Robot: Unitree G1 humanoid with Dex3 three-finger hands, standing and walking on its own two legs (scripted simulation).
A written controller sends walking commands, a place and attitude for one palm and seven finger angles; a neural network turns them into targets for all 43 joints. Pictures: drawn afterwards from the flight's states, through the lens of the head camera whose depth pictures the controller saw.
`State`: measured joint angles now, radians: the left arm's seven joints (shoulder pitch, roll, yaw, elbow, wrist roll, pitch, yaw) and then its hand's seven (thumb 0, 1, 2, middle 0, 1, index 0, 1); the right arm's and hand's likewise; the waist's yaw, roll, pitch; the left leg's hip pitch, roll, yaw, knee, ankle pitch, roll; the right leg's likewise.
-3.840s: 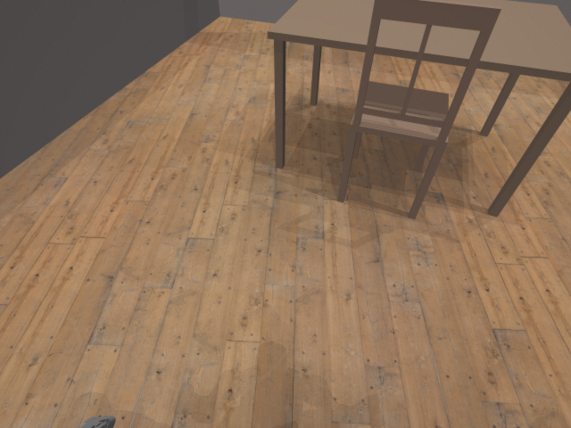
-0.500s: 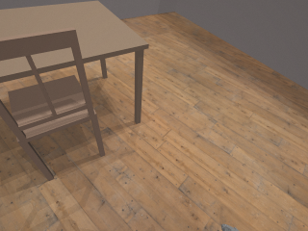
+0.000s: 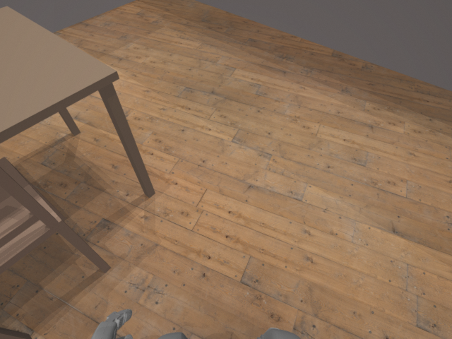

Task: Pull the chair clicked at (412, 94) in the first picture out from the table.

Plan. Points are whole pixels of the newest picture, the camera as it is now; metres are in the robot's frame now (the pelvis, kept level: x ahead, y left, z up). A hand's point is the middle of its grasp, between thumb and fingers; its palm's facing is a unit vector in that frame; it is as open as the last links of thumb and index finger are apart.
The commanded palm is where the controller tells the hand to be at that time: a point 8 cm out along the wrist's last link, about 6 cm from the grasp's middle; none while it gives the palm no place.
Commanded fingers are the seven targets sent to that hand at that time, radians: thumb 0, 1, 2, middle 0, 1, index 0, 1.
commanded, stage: turn to face it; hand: left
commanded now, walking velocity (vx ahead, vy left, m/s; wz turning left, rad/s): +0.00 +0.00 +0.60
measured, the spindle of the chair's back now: out of the picture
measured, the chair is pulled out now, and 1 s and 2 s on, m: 0.00 0.00 0.00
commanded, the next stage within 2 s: take the last steps up to it in 1.38 s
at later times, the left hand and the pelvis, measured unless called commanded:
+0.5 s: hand out of the picture +0.03 +0.27 -0.15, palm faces +0.30 -0.93 -0.22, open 7.4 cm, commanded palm none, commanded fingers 0.00 0.90 0.90 -0.20 -0.30 -0.20 -0.30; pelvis +0.02 +0.05 +0.02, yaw +15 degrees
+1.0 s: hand out of the picture -0.01 +0.19 -0.12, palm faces +0.54 -0.79 -0.29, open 7.4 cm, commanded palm none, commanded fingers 0.00 0.90 0.90 -0.20 -0.30 -0.20 -0.30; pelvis +0.02 -0.02 +0.02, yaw +34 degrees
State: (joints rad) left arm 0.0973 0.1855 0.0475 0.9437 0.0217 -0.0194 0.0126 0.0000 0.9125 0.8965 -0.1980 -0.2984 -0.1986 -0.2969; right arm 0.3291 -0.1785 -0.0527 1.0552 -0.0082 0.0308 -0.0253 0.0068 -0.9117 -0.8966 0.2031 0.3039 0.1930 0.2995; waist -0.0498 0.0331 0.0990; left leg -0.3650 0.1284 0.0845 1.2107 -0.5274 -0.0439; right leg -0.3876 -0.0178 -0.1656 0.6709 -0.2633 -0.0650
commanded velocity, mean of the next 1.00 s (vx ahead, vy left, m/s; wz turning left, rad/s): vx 0.00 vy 0.00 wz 0.59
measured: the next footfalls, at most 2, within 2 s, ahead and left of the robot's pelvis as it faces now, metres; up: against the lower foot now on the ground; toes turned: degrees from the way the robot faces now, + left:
left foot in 0.28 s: +0.07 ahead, +0.13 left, +0.00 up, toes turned +19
right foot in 0.86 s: +0.10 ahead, -0.11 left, +0.00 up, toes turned +28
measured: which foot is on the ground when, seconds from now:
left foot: up 0.00-0.26, down 0.28-0.86, up 0.88-1.00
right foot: down 0.00-0.28, up 0.30-0.84, down 0.86-1.00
